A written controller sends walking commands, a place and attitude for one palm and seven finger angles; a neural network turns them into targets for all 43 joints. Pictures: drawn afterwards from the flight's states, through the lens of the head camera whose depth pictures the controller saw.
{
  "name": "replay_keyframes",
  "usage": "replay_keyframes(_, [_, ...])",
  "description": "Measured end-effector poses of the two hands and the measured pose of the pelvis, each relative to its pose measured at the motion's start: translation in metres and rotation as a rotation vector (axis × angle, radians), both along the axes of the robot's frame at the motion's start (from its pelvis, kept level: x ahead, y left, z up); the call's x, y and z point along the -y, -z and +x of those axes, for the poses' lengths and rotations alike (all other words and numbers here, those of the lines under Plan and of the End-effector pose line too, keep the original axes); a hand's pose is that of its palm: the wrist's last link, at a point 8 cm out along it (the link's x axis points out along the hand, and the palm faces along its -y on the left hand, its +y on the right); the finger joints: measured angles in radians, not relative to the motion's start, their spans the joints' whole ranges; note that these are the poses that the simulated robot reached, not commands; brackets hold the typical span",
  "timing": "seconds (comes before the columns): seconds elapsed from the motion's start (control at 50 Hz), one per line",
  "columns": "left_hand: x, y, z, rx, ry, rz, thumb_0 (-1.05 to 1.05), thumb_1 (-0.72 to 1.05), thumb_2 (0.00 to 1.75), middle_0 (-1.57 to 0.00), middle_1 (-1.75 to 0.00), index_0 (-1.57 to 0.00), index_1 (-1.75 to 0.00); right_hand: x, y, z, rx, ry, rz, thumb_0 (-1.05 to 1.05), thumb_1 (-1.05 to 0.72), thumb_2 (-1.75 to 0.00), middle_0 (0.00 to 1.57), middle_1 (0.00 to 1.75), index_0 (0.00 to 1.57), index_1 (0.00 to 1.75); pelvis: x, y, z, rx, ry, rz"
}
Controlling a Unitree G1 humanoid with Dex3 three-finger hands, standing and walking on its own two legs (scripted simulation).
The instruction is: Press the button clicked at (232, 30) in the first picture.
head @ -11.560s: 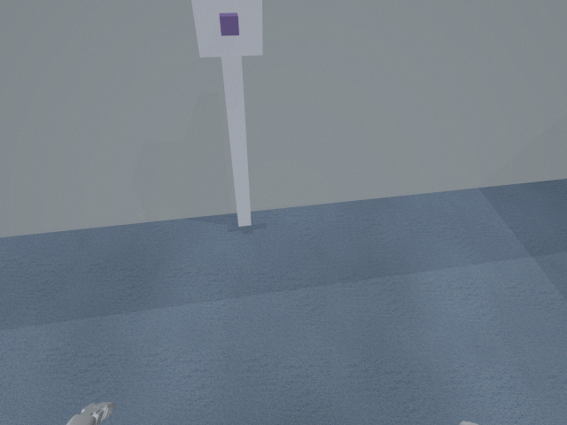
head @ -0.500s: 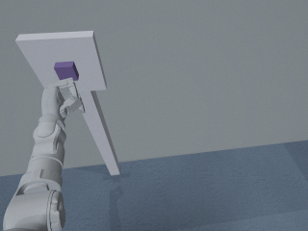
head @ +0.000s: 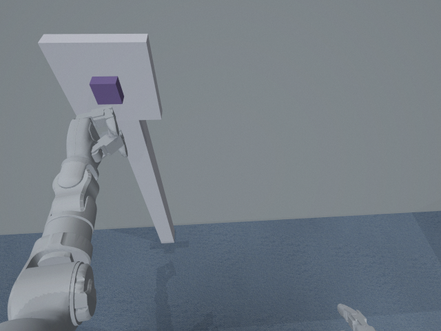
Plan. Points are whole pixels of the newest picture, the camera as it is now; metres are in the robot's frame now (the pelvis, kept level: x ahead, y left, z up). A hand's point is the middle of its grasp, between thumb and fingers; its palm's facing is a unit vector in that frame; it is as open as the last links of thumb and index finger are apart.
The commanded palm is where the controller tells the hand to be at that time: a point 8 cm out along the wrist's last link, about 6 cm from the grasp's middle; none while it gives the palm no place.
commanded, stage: aim a knuckle at the button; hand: left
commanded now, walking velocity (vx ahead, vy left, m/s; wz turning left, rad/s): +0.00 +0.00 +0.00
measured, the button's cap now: (107, 89) +0.53 +0.23 +0.14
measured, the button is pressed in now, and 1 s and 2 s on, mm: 0 0 8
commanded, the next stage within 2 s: press the button with the knuckle in 0.98 s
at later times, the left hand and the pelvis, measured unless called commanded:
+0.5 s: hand (122, 135) +0.44 +0.19 +0.10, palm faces +0.06 -1.00 +0.01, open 3.1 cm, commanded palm +0.40 +0.25 +0.11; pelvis +0.02 +0.01 +0.00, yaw -2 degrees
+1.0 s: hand (122, 135) +0.43 +0.19 +0.11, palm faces +0.09 -1.00 +0.01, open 3.2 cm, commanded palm +0.41 +0.24 +0.11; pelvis +0.00 +0.01 +0.00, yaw +0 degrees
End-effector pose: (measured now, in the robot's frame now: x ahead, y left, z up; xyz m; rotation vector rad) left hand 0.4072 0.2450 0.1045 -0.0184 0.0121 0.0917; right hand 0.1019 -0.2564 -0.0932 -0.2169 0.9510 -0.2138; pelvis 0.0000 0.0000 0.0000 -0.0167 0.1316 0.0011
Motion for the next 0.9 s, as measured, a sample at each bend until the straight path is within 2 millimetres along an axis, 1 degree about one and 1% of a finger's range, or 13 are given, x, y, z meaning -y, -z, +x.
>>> replay_keyframes(0.12, [-0.009,-0.005,0.01,0.022,-0.015,0.019,0.02,0.9,0.9,-1.3,-1.5,-1.3,-1.5,0.003,0.004,-0.02,-0.057,0.039,0.001,0.01,-0.9,-0.9,0.21,0.3,0.2,0.3,0.0,0.001,0.005,-0.01,0.01,-0.001])
replay_keyframes(0.22, [-0.016,0.001,0.016,-0.021,-0.001,0.015,0.02,0.9,0.9,-1.3,-1.5,-1.3,-1.5,0.002,0.01,-0.039,-0.13,0.069,0.003,0.01,-0.9,-0.9,0.21,0.3,0.2,0.3,-0.003,0.001,0.01,-0.022,0.013,-0.003])
replay_keyframes(0.28, [-0.015,0.005,0.018,-0.024,0.011,0.009,0.02,0.91,0.9,-1.3,-1.5,-1.3,-1.5,0.002,0.011,-0.047,-0.163,0.081,0.002,0.01,-0.9,-0.9,0.21,0.3,0.2,0.3,-0.005,0.0,0.013,-0.029,0.014,-0.005])
replay_keyframes(0.34, [-0.01,0.004,0.018,0.005,0.024,0.014,0.02,0.91,0.9,-1.3,-1.5,-1.3,-1.5,0.0,0.012,-0.049,-0.177,0.091,0.006,0.01,-0.9,-0.9,0.21,0.3,0.2,0.3,-0.007,0.0,0.016,-0.034,0.019,-0.005])
replay_keyframes(0.4, [-0.002,-0.001,0.016,0.038,0.036,0.016,0.02,0.91,0.9,-1.3,-1.5,-1.3,-1.5,-0.003,0.012,-0.046,-0.166,0.095,0.017,0.01,-0.9,-0.9,0.21,0.3,0.2,0.3,-0.009,-0.001,0.02,-0.031,0.023,-0.005])
replay_keyframes(0.48, [0.003,-0.001,0.012,0.028,0.034,0.006,0.02,0.9,0.9,-1.3,-1.5,-1.3,-1.5,-0.007,0.011,-0.035,-0.128,0.089,0.033,0.01,-0.9,-0.9,0.21,0.3,0.2,0.3,-0.011,-0.002,0.022,-0.02,0.028,-0.003])
replay_keyframes(0.58, [-0.003,0.004,0.003,-0.009,0.0,0.016,0.02,0.9,0.9,-1.3,-1.5,-1.3,-1.5,-0.011,0.006,-0.015,-0.061,0.068,0.04,0.01,-0.9,-0.9,0.21,0.3,0.2,0.3,-0.01,-0.002,0.02,-0.007,0.028,-0.002])
replay_keyframes(0.66, [-0.008,-0.004,-0.008,0.033,-0.017,0.027,0.02,0.9,0.9,-1.3,-1.5,-1.3,-1.5,-0.013,0.002,-0.001,-0.019,0.037,0.037,0.01,-0.9,-0.9,0.21,0.3,0.2,0.3,-0.01,-0.002,0.017,0.004,0.021,-0.004])
replay_keyframes(0.72, [-0.009,-0.01,-0.012,0.05,-0.011,0.022,0.02,0.9,0.9,-1.3,-1.5,-1.3,-1.5,-0.013,0.002,0.006,-0.007,0.013,0.031,0.01,-0.9,-0.9,0.21,0.3,0.2,0.3,-0.009,-0.002,0.014,0.012,0.008,-0.005])
replay_keyframes(0.82, [-0.007,-0.006,-0.008,-0.001,0.007,0.013,0.02,0.9,0.9,-1.3,-1.5,-1.3,-1.5,-0.012,0.0,0.009,0.0,-0.008,0.016,0.01,-0.9,-0.9,0.21,0.3,0.2,0.3,-0.008,-0.001,0.007,0.012,-0.007,-0.006])
replay_keyframes(0.9, [0.001,-0.002,-0.004,-0.01,0.016,0.012,0.02,0.9,0.9,-1.3,-1.5,-1.3,-1.5,-0.009,0.002,0.002,-0.005,-0.006,0.012,0.01,-0.9,-0.9,0.21,0.3,0.2,0.3,-0.007,0.0,0.003,0.006,-0.007,-0.006])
